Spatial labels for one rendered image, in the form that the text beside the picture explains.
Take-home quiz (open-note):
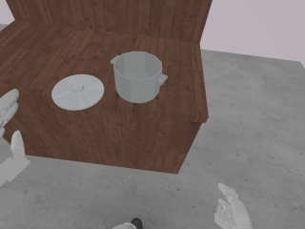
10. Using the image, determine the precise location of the table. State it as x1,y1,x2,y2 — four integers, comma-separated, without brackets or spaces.
0,0,213,175

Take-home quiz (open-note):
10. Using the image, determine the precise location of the lid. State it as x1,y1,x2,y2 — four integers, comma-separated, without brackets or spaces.
51,74,105,111

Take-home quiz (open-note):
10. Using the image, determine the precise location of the robot right hand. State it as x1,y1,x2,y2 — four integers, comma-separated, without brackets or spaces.
214,182,253,229

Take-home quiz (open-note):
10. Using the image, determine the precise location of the left robot foot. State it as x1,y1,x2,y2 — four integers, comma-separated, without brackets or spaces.
131,218,143,229

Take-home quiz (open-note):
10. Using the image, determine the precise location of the knob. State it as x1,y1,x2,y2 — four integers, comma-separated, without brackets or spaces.
71,81,84,93

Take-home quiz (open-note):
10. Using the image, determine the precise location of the robot left hand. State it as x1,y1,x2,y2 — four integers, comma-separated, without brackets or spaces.
0,89,31,187

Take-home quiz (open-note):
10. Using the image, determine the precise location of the pot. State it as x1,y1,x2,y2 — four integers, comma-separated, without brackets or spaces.
110,51,168,103

